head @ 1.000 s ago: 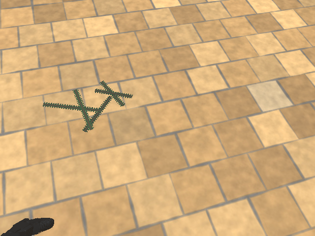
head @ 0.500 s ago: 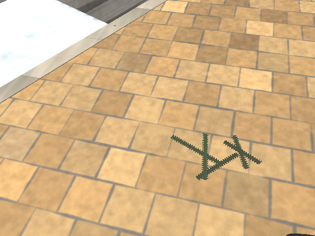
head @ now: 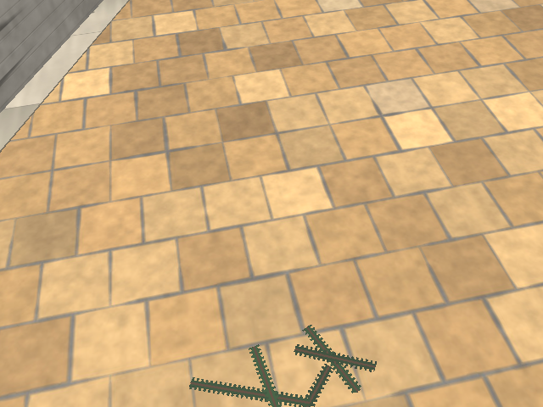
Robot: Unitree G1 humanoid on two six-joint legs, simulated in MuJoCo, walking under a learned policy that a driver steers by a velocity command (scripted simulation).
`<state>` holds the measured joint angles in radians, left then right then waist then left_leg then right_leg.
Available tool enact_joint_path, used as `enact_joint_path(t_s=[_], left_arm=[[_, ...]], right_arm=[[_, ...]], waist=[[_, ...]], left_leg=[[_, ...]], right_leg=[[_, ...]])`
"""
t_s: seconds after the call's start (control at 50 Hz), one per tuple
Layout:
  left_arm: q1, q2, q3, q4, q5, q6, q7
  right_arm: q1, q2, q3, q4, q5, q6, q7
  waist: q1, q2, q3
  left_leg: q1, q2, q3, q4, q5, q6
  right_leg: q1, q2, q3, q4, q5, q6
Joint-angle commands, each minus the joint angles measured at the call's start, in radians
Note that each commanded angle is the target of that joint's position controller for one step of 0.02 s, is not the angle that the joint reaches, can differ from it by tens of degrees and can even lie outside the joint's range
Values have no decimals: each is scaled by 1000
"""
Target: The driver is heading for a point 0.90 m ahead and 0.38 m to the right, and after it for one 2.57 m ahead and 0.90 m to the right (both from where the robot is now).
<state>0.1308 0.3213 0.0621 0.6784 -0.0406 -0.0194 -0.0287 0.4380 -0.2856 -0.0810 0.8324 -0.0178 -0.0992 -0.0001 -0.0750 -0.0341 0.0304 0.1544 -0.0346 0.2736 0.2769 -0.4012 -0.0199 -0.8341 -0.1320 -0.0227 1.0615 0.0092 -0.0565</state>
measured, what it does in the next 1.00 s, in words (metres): walks ahead, turning right: right foot, then left foot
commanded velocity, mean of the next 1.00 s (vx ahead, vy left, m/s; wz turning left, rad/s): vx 1.00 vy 0.00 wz -0.94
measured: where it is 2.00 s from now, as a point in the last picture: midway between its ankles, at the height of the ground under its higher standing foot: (523, 142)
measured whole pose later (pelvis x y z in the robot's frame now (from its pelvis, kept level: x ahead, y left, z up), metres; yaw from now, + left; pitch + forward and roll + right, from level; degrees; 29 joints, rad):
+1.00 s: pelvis +0.80 -0.22 -0.02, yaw -57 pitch +0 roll +3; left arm 0.00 0.28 0.03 0.53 -0.04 -0.03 -0.07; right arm 0.45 -0.30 -0.05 0.85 -0.01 -0.09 -0.01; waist -0.11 -0.01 0.07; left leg 0.28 -0.02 0.26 0.22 -0.47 -0.05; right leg -0.77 -0.06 -0.07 0.82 -0.03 -0.11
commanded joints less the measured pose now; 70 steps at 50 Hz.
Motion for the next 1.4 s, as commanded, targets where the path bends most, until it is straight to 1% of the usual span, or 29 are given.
enact_joint_path(t_s=[0.02,0.1,0.12,0.14,0.16,0.18,0.2,0.24,0.3,0.38,0.5,0.56,0.58,0.6,0.62,0.66,0.68,0.76,0.9,0.96,1.02,1.04,1.06,1.08,1.1,1.12,1.14,1.2,1.4], left_arm=[[-33,5,-16,-67,5,-16,-39],[226,142,49,-45,-25,6,-40],[463,225,91,17,-16,25,-27],[576,245,105,65,-22,36,-4],[466,256,84,49,8,24,-11],[353,189,53,-29,45,-16,-16],[348,128,49,-51,37,-41,-22],[245,115,43,-57,33,-80,-33],[163,98,35,-72,26,-85,0],[217,73,27,-35,5,-63,46],[268,76,46,15,-12,-43,57],[170,60,37,-27,37,-32,40],[231,-86,-5,-60,59,-34,31],[380,-73,-26,-106,-48,-46,33],[313,24,-13,-65,-53,-34,45],[128,72,0,-92,10,-26,37],[83,64,5,-114,20,-25,31],[49,4,-9,-154,-10,7,12],[-135,22,-19,-202,2,-15,-25],[-215,9,-22,-230,2,-35,-51],[-18,94,28,-206,3,-28,-39],[231,154,65,-138,0,-13,-17],[416,201,79,-66,-1,-1,5],[337,262,66,-94,39,-28,6],[372,145,52,-80,52,-43,1],[340,120,41,-59,59,-61,-1],[264,93,33,-37,53,-79,-6],[132,-21,9,-17,64,-108,-13],[206,66,19,58,59,-120,48]], right_arm=[[-171,-154,-19,-105,6,-20,-18],[-206,-291,-51,-128,27,28,-30],[-265,-280,-49,-152,33,27,-21],[-311,-177,-22,-148,42,11,-6],[-213,31,38,-201,13,-34,10],[-153,-3,54,-273,43,-77,21],[-281,-119,31,-284,64,-96,22],[-317,-99,30,-278,43,-83,5],[-283,-107,18,-258,16,-40,-8],[-526,-16,43,-346,-9,-29,-8],[-575,-97,-4,-378,61,-51,8],[-124,-187,-59,-293,74,-52,-8],[56,-233,-57,-256,49,-41,-12],[6,-276,-59,-248,5,-47,17],[-102,-147,-38,-292,9,-37,14],[-139,-114,-28,-256,4,-16,3],[-153,-105,-24,-229,-1,-16,1],[-154,-48,-5,-143,29,-28,8],[-109,-140,-8,-86,4,-22,-7],[-29,-200,-10,-52,8,-13,-13],[-19,-283,-14,-23,21,11,-23],[-91,-281,-8,-27,21,19,-21],[-110,-208,15,-43,19,16,-23],[89,-26,69,-85,45,-18,-4],[-36,-161,40,-78,97,-51,4],[-152,-153,37,-126,126,-54,3],[-185,-115,45,-134,111,-46,-3],[-67,-79,32,-65,77,29,3],[-366,-34,47,-154,58,24,61]], waist=[[84,4,178],[268,165,-48],[378,158,-153],[416,-6,-115],[208,-377,-70],[128,-343,-271],[167,-107,-169],[59,183,-12],[8,129,40],[116,52,90],[156,-81,20],[-103,-105,-265],[-88,170,-420],[29,645,-474],[-13,417,-303],[-16,74,-117],[3,48,-57],[50,105,27],[13,14,145],[9,45,124],[194,175,-18],[340,174,-114],[382,51,-193],[171,-256,-403],[279,-108,-440],[249,-45,-213],[181,79,-72],[53,9,10],[117,53,136]], left_leg=[[-230,252,12,-168,674,72],[-97,293,8,290,1595,63],[-222,281,-35,573,1539,81],[-446,122,-43,1024,759,41],[-803,-73,-191,1430,-200,12],[-992,-79,-415,1471,-175,56],[-993,-23,-441,1359,-72,101],[-892,49,-452,1139,63,90],[-765,101,-453,934,107,11],[-648,54,-348,491,391,-59],[-503,10,-400,194,467,-66],[-7,92,-407,305,284,10],[328,271,-709,284,-56,69],[392,480,-1338,7,-490,212],[264,431,-1252,-38,-622,196],[-3,347,-883,-10,-184,148],[-101,317,-763,-11,-29,150],[-206,283,-501,-64,180,141],[-203,232,-154,-158,461,92],[-163,237,-76,-101,1022,50],[-86,328,-108,199,1584,125],[-186,316,-112,442,1557,132],[-469,205,-128,866,774,110],[-801,22,-304,1237,-116,100],[-863,33,-465,1269,-50,129],[-926,63,-437,1233,4,124],[-920,122,-426,1145,75,115],[-764,216,-426,1050,214,75],[-823,110,-196,489,653,80]], right_leg=[[146,21,-64,-205,112,-39],[554,185,-185,-205,-78,-111],[857,193,-126,-234,-119,-153],[1043,160,-11,-365,-72,-197],[1126,108,318,-396,-35,-297],[1195,-82,854,-695,-550,-445],[1082,-105,933,-857,-723,-376],[772,-67,848,-859,-659,-310],[549,54,602,-854,-413,-295],[407,179,378,-826,-189,-223],[606,128,492,-687,-240,-140],[570,152,419,-184,100,-56],[301,243,332,175,-499,-37],[22,220,257,427,-562,-13],[-46,135,220,480,-432,0],[19,78,157,418,-345,3],[48,38,166,353,-318,-2],[15,-39,142,279,-305,-14],[0,-1,10,-52,33,-4],[206,107,-116,-248,28,-60],[508,211,-103,-314,-182,-133],[795,194,-60,-425,-132,-174],[1151,65,134,-431,-138,-193],[1409,-216,710,-546,-390,-327],[1320,-232,811,-735,-614,-310],[1134,-215,685,-796,-610,-272],[951,-191,568,-828,-516,-235],[669,-95,246,-869,-293,-144],[762,-3,-222,-952,323,43]])
Keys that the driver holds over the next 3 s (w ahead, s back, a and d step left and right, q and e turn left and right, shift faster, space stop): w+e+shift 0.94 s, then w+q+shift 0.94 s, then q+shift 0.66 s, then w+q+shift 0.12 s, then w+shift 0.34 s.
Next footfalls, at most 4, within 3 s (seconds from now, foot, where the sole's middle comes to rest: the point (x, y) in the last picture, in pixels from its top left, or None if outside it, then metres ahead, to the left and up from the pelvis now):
0.14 right None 0.33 -0.05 -0.76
0.56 left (273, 307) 0.78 0.00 -0.76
1.06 right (434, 264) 0.87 -0.48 -0.76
1.52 left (476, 162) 1.27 -0.73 -0.76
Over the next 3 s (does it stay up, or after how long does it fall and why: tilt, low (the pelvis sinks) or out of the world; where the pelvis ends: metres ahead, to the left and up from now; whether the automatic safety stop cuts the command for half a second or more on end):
stays up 1.77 -0.98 0.02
